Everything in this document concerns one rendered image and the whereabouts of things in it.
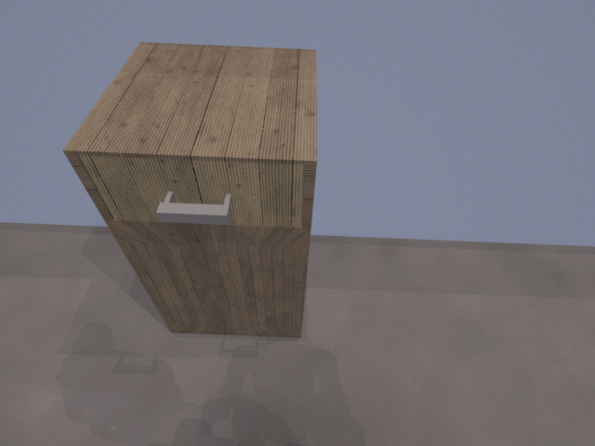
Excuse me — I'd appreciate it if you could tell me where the handle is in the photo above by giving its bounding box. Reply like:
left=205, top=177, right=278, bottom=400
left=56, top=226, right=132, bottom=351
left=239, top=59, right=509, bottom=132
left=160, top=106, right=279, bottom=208
left=156, top=191, right=231, bottom=225

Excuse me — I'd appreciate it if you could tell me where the drawer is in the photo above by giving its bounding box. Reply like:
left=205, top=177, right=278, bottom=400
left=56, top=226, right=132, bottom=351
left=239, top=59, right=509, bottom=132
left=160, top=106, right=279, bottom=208
left=79, top=155, right=303, bottom=227

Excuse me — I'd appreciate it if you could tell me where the cabinet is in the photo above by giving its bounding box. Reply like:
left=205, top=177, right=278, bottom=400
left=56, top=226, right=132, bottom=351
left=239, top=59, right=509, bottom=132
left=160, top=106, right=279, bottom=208
left=63, top=42, right=317, bottom=338

